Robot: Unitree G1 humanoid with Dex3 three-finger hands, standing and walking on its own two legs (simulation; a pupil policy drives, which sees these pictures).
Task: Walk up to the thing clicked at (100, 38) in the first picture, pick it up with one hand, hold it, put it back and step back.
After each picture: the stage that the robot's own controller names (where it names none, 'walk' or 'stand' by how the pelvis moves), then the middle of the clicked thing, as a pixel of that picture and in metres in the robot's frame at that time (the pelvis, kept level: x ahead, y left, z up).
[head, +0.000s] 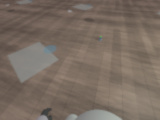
stand; (100, 38) +2.00 -0.23 -0.72
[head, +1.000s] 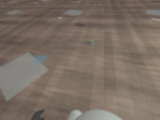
walk; (91, 42) +1.86 +0.12 -0.71
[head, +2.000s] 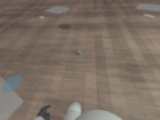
walk; (79, 53) +1.26 +0.29 -0.72
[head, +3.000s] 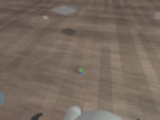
walk; (80, 71) +0.78 +0.19 -0.70
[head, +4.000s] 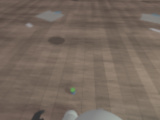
walk; (73, 91) +0.46 +0.20 -0.71
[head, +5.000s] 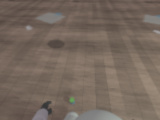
stand; (72, 101) +0.33 +0.20 -0.72
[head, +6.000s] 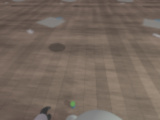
stand; (73, 104) +0.32 +0.19 -0.72
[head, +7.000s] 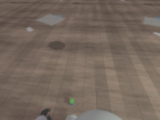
stand; (72, 102) +0.33 +0.20 -0.73
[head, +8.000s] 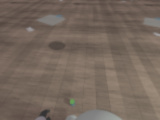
stand; (72, 102) +0.33 +0.20 -0.73
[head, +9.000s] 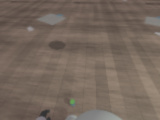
go down; (72, 102) +0.32 +0.20 -0.73
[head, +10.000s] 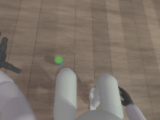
go down; (59, 61) +0.40 +0.25 -0.30
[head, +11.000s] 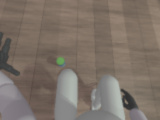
approach; (61, 62) +0.39 +0.26 -0.30
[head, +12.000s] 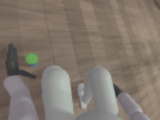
close in; (32, 60) +0.37 +0.30 -0.21
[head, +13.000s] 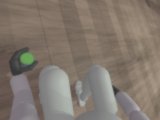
close; (27, 60) +0.37 +0.30 -0.21
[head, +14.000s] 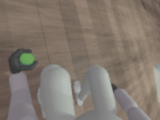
lift; (27, 60) +0.35 +0.30 -0.22
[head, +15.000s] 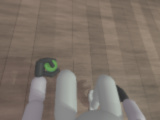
lift; (51, 67) +0.31 +0.28 -0.09
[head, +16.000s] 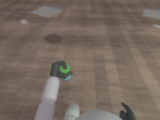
hold; (65, 72) +0.33 +0.17 +0.04
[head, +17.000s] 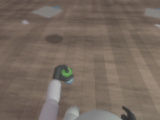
hold; (67, 76) +0.32 +0.17 +0.00
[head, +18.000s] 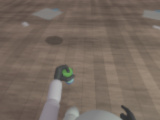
hold; (68, 76) +0.33 +0.17 +0.00
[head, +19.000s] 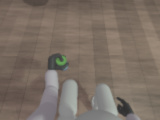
crouch; (62, 63) +0.39 +0.21 -0.09
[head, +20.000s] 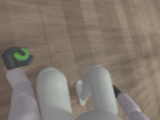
lower; (24, 57) +0.38 +0.31 -0.22
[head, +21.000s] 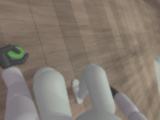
lower; (18, 56) +0.39 +0.32 -0.22
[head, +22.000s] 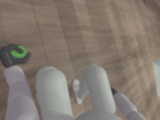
lower; (20, 55) +0.39 +0.32 -0.22
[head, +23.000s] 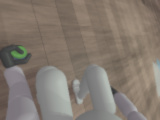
lower; (20, 55) +0.39 +0.32 -0.22
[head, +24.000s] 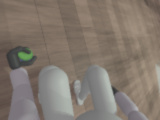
loosen; (26, 57) +0.37 +0.31 -0.22
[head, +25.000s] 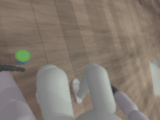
withdraw; (23, 57) +0.37 +0.30 -0.22
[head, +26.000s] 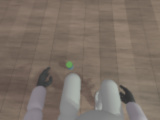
walk; (70, 65) +0.42 +0.23 -0.39
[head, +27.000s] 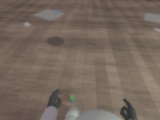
stand; (72, 99) +0.35 +0.18 -0.66
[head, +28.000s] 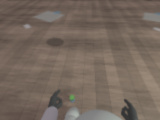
stand; (72, 98) +0.36 +0.20 -0.67
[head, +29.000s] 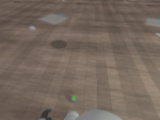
stand; (74, 99) +0.37 +0.18 -0.71
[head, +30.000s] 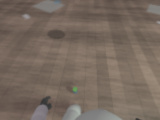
walk; (75, 90) +0.40 +0.15 -0.70
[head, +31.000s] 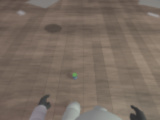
walk; (74, 76) +0.58 +0.20 -0.70
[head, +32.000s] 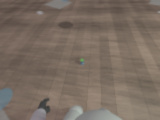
walk; (82, 61) +0.91 +0.19 -0.70
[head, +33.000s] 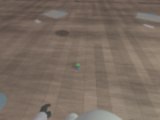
stand; (78, 66) +0.96 +0.21 -0.72
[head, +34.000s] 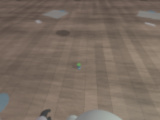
stand; (78, 66) +0.96 +0.21 -0.73
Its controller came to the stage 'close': yes
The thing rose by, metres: 0.71
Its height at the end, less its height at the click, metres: +0.00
